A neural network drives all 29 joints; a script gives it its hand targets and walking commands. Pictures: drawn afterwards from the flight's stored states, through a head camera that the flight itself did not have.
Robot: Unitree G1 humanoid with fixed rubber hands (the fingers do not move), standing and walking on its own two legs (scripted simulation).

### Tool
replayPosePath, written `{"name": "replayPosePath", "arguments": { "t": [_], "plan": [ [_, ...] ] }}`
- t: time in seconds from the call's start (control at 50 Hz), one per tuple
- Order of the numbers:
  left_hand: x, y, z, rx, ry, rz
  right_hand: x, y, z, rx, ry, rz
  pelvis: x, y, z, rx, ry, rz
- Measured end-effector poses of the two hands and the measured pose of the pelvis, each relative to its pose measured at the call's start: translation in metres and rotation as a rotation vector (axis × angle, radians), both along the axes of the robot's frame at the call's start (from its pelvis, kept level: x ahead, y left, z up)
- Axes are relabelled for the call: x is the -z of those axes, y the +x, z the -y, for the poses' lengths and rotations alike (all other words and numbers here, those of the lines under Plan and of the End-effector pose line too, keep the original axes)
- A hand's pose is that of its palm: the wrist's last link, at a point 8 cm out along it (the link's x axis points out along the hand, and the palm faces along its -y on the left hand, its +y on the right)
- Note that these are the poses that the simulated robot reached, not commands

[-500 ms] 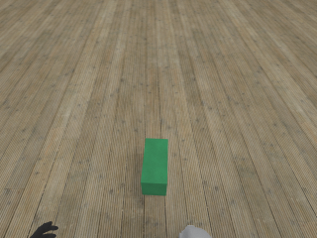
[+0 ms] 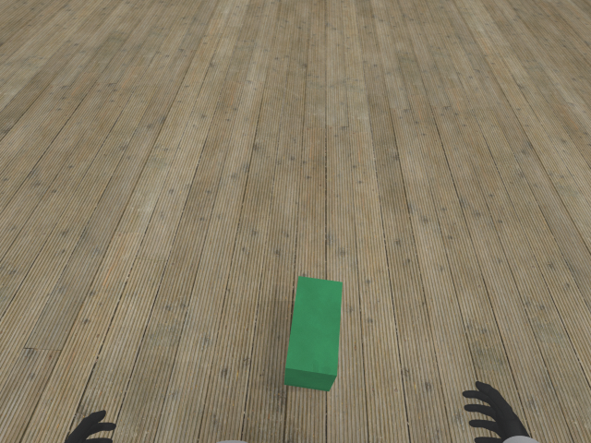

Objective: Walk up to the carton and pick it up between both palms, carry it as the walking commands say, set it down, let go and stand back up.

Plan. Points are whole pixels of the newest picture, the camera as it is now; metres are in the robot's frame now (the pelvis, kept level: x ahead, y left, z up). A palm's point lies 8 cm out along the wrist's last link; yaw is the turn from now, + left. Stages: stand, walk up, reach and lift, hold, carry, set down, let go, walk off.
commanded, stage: walk up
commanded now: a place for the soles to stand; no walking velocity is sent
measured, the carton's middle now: (313, 332) +0.51 -0.06 -0.67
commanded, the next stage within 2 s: none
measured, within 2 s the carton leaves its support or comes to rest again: neither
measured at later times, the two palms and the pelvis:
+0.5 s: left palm out of the picture +0.07 +0.27 -0.11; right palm out of the picture +0.05 -0.30 -0.11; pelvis -0.01 -0.01 +0.02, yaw +0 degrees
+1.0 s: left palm out of the picture +0.07 +0.24 -0.10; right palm out of the picture +0.04 -0.32 -0.11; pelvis -0.01 -0.04 +0.02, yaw +0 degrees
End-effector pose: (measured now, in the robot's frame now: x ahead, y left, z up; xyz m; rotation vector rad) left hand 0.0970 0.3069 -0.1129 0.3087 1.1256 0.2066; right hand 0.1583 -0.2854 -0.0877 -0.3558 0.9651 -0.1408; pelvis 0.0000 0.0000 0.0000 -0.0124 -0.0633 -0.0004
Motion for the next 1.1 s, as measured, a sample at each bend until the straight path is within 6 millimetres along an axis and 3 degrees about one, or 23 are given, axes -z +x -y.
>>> {"name": "replayPosePath", "arguments": {
  "t": [0.08,0.16,0.46,0.6,0.82,1.1],
  "plan": [
    [-0.001,0.006,0.003,-0.013,-0.010,-0.020,-0.002,0.004,-0.003,0.023,0.010,-0.017,-0.006,0.003,-0.001,0.003,0.007,0.002],
    [-0.002,0.004,0.009,-0.027,-0.024,-0.044,0.001,-0.007,-0.001,0.057,0.021,-0.061,-0.011,0.003,-0.001,0.001,0.012,0.002],
    [-0.005,-0.026,0.035,-0.060,-0.042,-0.121,0.022,-0.097,0.014,0.178,0.056,-0.258,-0.019,-0.007,0.011,-0.001,0.019,0.013],
    [-0.009,-0.033,0.046,-0.073,-0.044,-0.106,0.026,-0.122,0.021,0.195,0.069,-0.296,-0.019,-0.012,0.020,0.001,0.018,0.013],
    [-0.012,-0.029,0.062,-0.067,-0.056,-0.053,0.027,-0.124,0.032,0.182,0.071,-0.273,-0.019,-0.016,0.031,0.002,0.014,0.010],
    [-0.010,-0.034,0.062,-0.076,-0.059,-0.062,0.023,-0.112,0.035,0.162,0.060,-0.261,-0.019,-0.010,0.035,-0.005,0.010,-0.006]
  ]
}}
